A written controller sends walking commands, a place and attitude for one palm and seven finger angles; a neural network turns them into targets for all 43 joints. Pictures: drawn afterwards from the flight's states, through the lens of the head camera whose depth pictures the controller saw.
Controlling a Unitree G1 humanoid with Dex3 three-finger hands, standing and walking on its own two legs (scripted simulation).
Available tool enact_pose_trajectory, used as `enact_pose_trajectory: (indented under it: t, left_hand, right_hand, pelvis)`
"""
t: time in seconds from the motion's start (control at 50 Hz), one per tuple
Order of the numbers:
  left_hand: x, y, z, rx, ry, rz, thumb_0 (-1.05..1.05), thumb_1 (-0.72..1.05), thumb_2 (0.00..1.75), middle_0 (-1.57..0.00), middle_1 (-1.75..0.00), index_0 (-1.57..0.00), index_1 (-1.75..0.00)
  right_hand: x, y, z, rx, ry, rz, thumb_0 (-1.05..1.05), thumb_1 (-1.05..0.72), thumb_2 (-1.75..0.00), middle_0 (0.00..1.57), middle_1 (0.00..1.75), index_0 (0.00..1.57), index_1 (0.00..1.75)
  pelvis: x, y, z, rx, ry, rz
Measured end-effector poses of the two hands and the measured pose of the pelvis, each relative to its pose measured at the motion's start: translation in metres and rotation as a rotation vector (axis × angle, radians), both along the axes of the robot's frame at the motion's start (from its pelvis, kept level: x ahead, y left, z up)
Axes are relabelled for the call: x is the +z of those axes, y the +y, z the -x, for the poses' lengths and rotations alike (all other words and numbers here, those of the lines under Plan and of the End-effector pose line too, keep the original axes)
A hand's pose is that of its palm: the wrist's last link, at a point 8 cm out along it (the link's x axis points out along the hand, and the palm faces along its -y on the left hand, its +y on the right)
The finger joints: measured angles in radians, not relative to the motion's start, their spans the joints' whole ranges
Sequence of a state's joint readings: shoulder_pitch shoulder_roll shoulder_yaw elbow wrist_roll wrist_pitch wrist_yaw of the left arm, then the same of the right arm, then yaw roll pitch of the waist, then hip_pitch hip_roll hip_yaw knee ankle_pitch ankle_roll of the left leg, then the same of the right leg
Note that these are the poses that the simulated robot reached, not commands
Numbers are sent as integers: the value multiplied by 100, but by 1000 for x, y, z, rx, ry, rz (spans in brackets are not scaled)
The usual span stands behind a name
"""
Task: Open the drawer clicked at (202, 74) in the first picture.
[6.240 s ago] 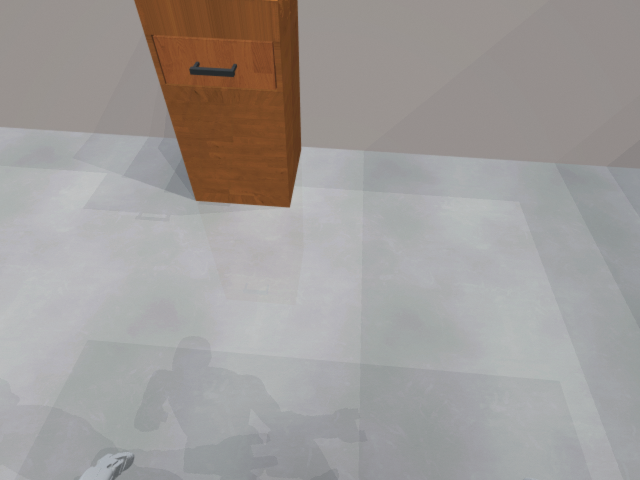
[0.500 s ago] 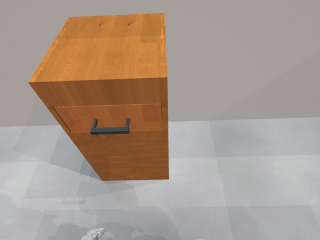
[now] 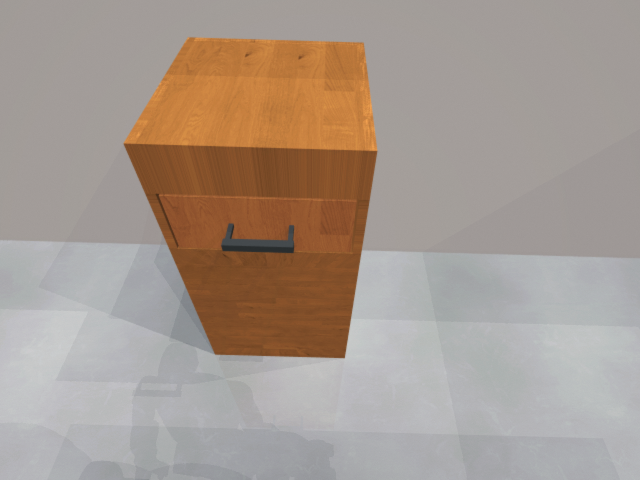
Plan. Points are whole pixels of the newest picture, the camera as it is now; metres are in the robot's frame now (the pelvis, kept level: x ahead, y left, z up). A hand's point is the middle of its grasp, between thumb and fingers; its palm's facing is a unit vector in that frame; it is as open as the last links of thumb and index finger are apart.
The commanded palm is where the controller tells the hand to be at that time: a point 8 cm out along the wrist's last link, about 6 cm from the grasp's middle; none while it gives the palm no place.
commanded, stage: come to a stop and stand still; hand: left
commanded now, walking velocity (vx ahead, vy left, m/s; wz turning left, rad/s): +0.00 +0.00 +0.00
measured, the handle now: (259, 237) +0.58 +0.17 -0.13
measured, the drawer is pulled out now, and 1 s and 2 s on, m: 0.00 0.00 0.00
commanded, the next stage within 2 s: look again from close up in 1.50 s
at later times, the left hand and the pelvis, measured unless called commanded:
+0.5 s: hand out of the picture -0.05 +0.12 -0.17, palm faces +0.04 -0.98 -0.18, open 7.4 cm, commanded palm none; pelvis -0.03 -0.04 +0.00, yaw +1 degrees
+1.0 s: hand out of the picture -0.03 +0.11 -0.17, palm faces +0.06 -0.98 -0.17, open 7.4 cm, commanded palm none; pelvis +0.00 -0.04 +0.00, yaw +0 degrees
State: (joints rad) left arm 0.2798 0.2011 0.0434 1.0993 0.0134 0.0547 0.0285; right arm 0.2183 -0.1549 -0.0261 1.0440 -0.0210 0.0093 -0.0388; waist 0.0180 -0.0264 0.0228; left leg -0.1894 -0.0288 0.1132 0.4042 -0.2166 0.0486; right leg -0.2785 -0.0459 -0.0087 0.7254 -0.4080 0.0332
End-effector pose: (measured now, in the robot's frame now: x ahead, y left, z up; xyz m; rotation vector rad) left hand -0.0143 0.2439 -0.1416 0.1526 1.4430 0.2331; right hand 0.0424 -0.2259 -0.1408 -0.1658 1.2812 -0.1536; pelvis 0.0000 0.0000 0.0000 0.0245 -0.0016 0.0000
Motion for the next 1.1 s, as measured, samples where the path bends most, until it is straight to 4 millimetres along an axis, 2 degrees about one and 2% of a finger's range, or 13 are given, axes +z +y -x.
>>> enact_pose_trajectory:
  t: [0.1,0.24,0.42,0.54,0.68,0.92,1.1]
  left_hand:
    - [5,-20,17,-17,24,-1,0,91,90,-20,-30,-19,-29]
    - [5,-51,21,-37,-22,37,0,90,90,-20,-30,-20,-30]
    - [-1,-68,33,-34,-16,61,1,92,90,-20,-30,-20,-30]
    - [-1,-76,40,-23,4,70,1,91,90,-20,-30,-20,-30]
    - [-1,-83,39,-16,14,79,0,91,90,-20,-30,-20,-30]
    - [-1,-87,24,-10,3,78,0,91,90,-20,-30,-20,-30]
    - [0,-86,13,-10,2,66,0,90,90,-20,-30,-20,-30]
  right_hand:
    - [-13,-5,24,-32,34,-39,1,-93,-89,20,30,20,30]
    - [-15,-9,66,-43,104,-66,1,-92,-89,19,30,20,30]
    - [-11,-14,116,-65,212,-70,0,-91,-89,19,30,19,30]
    - [-10,-14,134,-73,263,-75,0,-91,-89,19,30,19,30]
    - [-11,-12,128,-76,261,-84,0,-91,-89,19,30,19,30]
    - [-13,-12,77,-46,171,-85,1,-91,-89,19,30,19,30]
    - [-12,-24,54,-38,152,-60,1,-92,-89,19,30,19,30]
  pelvis:
    - [-1,-6,10,-4,-4,-1]
    - [2,-18,22,3,-30,6]
    - [2,-32,32,8,-33,12]
    - [2,-36,33,10,-23,14]
    - [2,-39,26,9,-16,13]
    - [2,-41,10,7,-11,10]
    - [2,-43,-3,5,-9,7]
